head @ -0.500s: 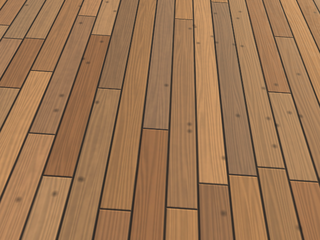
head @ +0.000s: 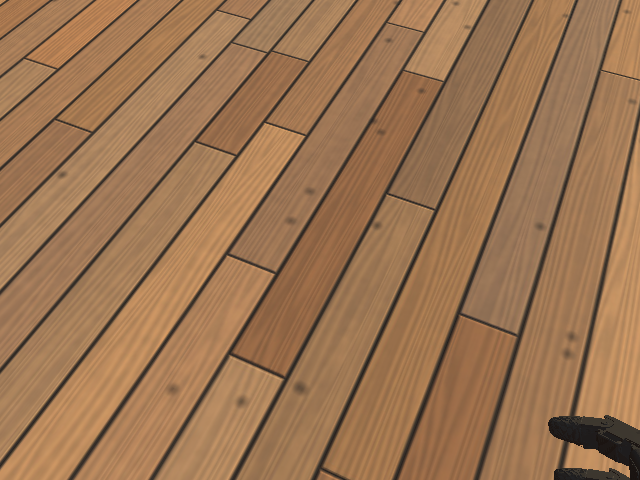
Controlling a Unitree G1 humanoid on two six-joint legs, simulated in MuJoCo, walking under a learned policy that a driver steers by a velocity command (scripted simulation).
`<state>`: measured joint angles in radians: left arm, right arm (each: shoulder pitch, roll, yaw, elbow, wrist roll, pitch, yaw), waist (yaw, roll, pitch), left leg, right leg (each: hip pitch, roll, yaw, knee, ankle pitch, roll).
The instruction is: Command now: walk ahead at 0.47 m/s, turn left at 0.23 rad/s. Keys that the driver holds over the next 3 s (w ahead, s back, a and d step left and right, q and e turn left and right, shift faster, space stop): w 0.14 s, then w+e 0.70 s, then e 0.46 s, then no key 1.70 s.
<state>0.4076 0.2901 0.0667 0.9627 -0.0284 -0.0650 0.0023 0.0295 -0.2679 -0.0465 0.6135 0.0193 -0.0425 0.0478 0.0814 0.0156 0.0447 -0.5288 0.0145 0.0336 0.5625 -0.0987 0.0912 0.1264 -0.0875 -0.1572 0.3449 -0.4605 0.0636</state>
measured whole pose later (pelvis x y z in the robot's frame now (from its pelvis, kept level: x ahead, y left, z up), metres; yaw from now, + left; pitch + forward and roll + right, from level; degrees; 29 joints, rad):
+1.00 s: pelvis +0.60 -0.04 +0.01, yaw -26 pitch +3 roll -1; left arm 0.35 0.31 0.08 0.71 -0.02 -0.01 0.02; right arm 0.04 -0.29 -0.04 0.65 -0.02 -0.12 0.01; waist 0.08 0.03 0.02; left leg -0.49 0.00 -0.07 0.46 0.03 -0.01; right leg -0.14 0.12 0.22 0.59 -0.45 -0.04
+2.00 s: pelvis +0.69 -0.09 +0.02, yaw -42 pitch -1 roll +0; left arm 0.18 0.24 0.04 0.77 0.02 0.02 0.02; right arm 0.17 -0.24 -0.02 0.88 -0.01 -0.01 -0.01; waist 0.00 -0.01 0.03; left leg -0.20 0.03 0.01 0.52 -0.29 -0.02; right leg -0.23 0.02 0.01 0.51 -0.26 -0.01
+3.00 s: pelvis +0.70 -0.08 +0.02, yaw -42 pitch -1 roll +0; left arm 0.20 0.20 0.03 1.11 0.00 0.01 0.04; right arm 0.24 -0.21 -0.01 1.09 0.00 0.00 -0.04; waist 0.00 0.00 0.04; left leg -0.17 0.00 0.01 0.47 -0.27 0.00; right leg -0.20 -0.01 0.01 0.47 -0.25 0.01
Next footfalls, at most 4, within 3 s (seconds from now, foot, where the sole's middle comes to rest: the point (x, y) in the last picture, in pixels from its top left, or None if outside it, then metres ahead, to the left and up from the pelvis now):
0.54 right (417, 457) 0.49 -0.12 -0.75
1.00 left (365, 311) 0.81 0.00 -0.75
1.44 right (458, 383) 0.65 -0.21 -0.75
1.76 left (370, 316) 0.80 -0.01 -0.75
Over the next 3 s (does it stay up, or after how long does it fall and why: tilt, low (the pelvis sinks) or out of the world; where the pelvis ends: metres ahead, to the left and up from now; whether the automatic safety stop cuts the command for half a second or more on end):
stays up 0.70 -0.08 0.02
